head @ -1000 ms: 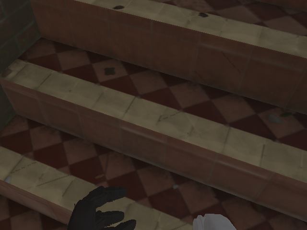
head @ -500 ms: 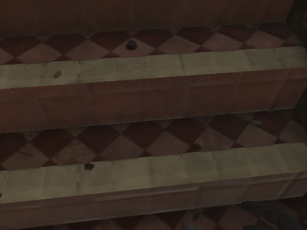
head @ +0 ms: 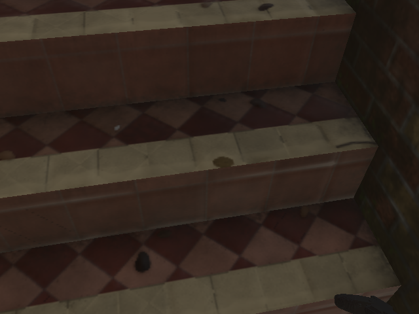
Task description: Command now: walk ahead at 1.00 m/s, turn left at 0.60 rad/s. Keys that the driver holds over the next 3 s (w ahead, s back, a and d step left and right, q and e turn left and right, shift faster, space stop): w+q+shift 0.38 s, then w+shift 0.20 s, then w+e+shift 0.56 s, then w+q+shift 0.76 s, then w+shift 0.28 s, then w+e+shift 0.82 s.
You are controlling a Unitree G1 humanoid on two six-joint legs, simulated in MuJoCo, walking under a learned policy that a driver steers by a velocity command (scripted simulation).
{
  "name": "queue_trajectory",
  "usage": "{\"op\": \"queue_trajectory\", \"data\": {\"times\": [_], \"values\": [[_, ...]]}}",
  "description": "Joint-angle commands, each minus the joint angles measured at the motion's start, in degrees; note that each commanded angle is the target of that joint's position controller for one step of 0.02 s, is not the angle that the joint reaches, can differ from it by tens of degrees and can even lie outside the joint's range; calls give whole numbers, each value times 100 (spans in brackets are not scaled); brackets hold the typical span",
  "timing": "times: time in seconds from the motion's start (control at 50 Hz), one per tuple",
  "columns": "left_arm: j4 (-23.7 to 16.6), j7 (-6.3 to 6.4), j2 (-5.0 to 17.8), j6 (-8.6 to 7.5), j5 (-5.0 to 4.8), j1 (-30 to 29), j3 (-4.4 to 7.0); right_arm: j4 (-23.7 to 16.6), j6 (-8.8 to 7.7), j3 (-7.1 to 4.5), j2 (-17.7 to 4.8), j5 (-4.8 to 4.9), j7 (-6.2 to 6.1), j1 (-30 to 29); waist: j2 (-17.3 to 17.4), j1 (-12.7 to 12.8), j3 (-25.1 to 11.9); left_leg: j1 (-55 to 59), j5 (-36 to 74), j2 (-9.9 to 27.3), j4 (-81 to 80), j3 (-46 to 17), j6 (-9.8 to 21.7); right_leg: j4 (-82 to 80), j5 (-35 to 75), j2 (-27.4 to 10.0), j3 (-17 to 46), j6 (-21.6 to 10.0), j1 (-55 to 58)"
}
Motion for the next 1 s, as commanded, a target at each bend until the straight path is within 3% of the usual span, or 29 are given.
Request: {"op": "queue_trajectory", "data": {"times": [0.02,0.06,0.1,0.14,0.18,0.2,0.22,0.24,0.28,0.36,0.4,0.42,0.44,0.48,0.5,0.52,0.54,0.58,0.68,0.76,0.8,0.82,0.84,0.86,0.88,0.9,0.92,0.96,1.0], "values": [[63,-90,-342,-337,-7,-520,-277,-1075,256,400,590,184,-230,-1209,-316,-357,1106,-1559,-1191,189,363,-11,71,-3185,1845,-1825,637,-503,-514],[176,-4,-174,-238,-334,-537,-397,-1311,454,504,340,298,-270,-1529,111,-682,998,758,-275,219,-2922,840,-13,-4072,3190,-1272,-628,-219,-1747],[-283,333,687,-395,-899,-383,-356,-658,637,372,-272,52,20,-324,259,-900,-369,3927,-234,-269,-4203,2281,-249,-3703,8804,-1177,-874,-659,-1615],[-828,309,2503,-555,-784,-1239,211,-155,767,138,-644,92,-51,1803,-827,-1857,-2111,4771,-915,-225,-4826,1978,-323,-1144,13569,-1811,-601,-936,512],[-1417,-32,1780,-393,-531,-1140,192,-227,601,-86,-1142,0,19,1699,-1125,-1475,-2050,4818,-2085,-681,-8172,1007,-29,2098,11625,-1676,-177,-1021,1444],[-1926,-138,674,-301,-136,-945,38,-41,530,-351,-1428,146,76,551,232,-368,-1292,5392,-1195,-426,-9439,-708,578,4150,3679,-613,478,-543,-811],[-2542,-162,102,-291,183,-966,-184,-120,614,-412,-1591,-45,32,-15,559,-9,-1119,5570,-967,465,-10339,-3778,1332,7499,1848,189,1390,-144,-3299],[-3110,-35,-232,-276,281,-1685,-304,-146,582,-376,-1468,-86,-8,156,-5,-96,-822,5458,-1844,906,-11222,-4589,1146,9561,1503,220,1677,-115,-4459],[-3543,174,-1062,-178,324,-1929,-714,813,365,-265,-1118,-204,43,1312,-435,264,749,4697,-961,655,-11218,-3331,294,10466,1106,-304,1592,-242,-5908],[-3836,245,-696,126,97,-2843,-774,1232,126,-160,-824,-258,116,1327,173,274,1038,3490,1394,252,-11806,-1538,258,9889,-683,-236,575,-264,-5684],[-4509,325,-642,42,187,-3842,-858,1520,22,-265,-1156,-22,40,1642,-35,180,1215,3245,1946,423,-12787,-1426,276,7475,-1290,-523,560,-292,-4986],[-4402,350,-501,113,152,-3496,-918,1382,66,-260,-1245,186,-53,1276,-259,350,511,2666,3042,367,-13619,-856,371,5466,-801,-567,144,-283,-2667],[-3948,359,-270,90,-87,-2707,-776,1185,22,-246,-1195,443,-152,993,-401,641,-344,2193,7752,423,-12856,-590,451,4319,-644,-45,-359,-218,-134],[-3202,519,307,246,-404,-505,-425,1025,-272,-665,-2526,497,-150,346,225,1966,-2620,3815,12167,1025,-10548,-884,362,3627,241,220,176,-22,1753],[-2814,484,529,116,-207,-131,-299,781,-417,-685,-2113,427,0,517,-834,1656,-3158,3195,11223,435,-8287,-937,-280,1662,-256,-257,1433,-476,3137],[-2169,428,759,92,-318,317,-126,824,-428,-569,-1552,109,131,618,-2451,1694,-3539,2593,4798,-679,-5005,-564,-785,254,-115,-1027,3108,-1259,3603],[-1580,345,639,138,-381,626,-53,566,-575,-323,-769,-436,171,78,-2479,1541,-2497,1939,1315,-794,-2727,-298,-897,697,2422,-1194,2798,-1377,2812],[-1349,339,256,4,-87,-260,-62,-257,-342,-53,-172,-417,274,-27,-269,400,-1292,148,869,-404,-916,-745,-250,-722,-84,-1879,4425,-1517,1913],[-424,169,-386,-252,-187,-390,-237,-1014,221,358,232,-226,118,-687,214,-333,1321,-1652,-1122,270,-761,-301,-243,-2136,42,-1303,2457,-829,-174],[-73,108,52,-358,-262,359,-139,-2213,389,600,512,-167,-109,-2257,-567,-47,1242,-1443,-1762,1058,-1657,758,-213,-3766,931,-1228,2055,-1079,-586],[-362,219,275,-250,-603,34,-84,-2207,354,700,443,74,19,-2071,-41,-103,506,2910,-641,1079,-5368,1294,-157,-4946,2319,-860,1236,-1106,-2156],[-607,205,556,-380,-831,235,-123,-1526,295,461,87,121,-7,-1104,148,-302,-1024,5607,-601,102,-4921,1956,-358,-3968,7700,-903,1271,-1387,-2072],[-785,125,1706,-567,-718,210,212,-1413,392,180,-200,102,-91,304,-865,-1018,-1941,6223,-1078,14,-5173,1595,-400,-2640,11364,-1335,1531,-1349,-823],[-964,19,2086,-635,-679,-289,454,-1262,532,-62,-627,42,-107,1190,-1175,-1755,-2526,6164,-1200,42,-6320,1246,-483,-1025,12619,-1497,1823,-1144,433],[-1047,-91,1841,-655,-612,-593,542,-1021,539,-270,-1258,-49,-99,1375,-978,-1675,-2737,6059,-1658,99,-7262,822,-501,617,11979,-1250,1977,-882,807],[-1572,-155,645,-612,-492,-913,356,-512,428,-476,-1874,-228,-79,1606,832,-1159,-2002,6203,-1730,1555,-9468,-2252,-322,3033,6423,-192,1990,-496,-1177],[-1991,-79,124,-564,-237,-812,288,-481,409,-509,-1858,-228,-56,1196,1283,-859,-2465,6370,-2396,2653,-11306,-5058,-66,6530,2543,607,2452,-348,-2555],[-2542,-77,-695,-385,91,-1255,-2,160,227,-234,-895,-49,-10,164,131,20,-516,5004,-3364,2533,-11033,-3521,177,8750,2617,76,1819,-474,-4227],[-2710,-119,-1374,-123,38,-1441,-349,1320,-29,-68,-155,-179,68,900,145,352,440,4696,-1230,2219,-10852,-1318,-116,10104,1751,-49,1851,-864,-5413]]}}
